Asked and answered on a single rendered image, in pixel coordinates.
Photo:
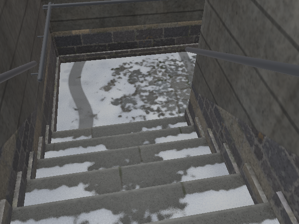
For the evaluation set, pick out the stairs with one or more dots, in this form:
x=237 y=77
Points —
x=155 y=171

